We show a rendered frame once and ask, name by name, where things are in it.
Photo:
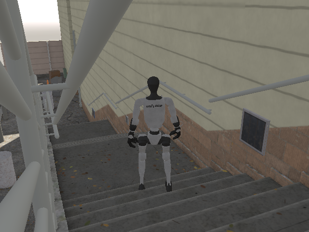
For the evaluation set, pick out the robot right forearm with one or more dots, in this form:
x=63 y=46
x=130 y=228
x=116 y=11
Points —
x=177 y=126

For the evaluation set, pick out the robot left forearm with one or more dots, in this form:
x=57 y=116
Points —
x=131 y=130

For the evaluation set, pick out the right robot hand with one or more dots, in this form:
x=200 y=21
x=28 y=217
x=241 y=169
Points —
x=174 y=132

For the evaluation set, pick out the robot left shin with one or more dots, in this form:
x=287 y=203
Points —
x=141 y=169

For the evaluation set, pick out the left robot hand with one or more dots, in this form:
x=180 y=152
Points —
x=134 y=140

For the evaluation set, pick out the right robot upper arm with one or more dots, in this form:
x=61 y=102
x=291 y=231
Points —
x=171 y=108

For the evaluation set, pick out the left robot upper arm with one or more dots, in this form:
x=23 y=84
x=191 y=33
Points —
x=136 y=111

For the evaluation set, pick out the humanoid robot torso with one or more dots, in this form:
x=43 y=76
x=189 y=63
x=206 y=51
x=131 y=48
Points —
x=154 y=116

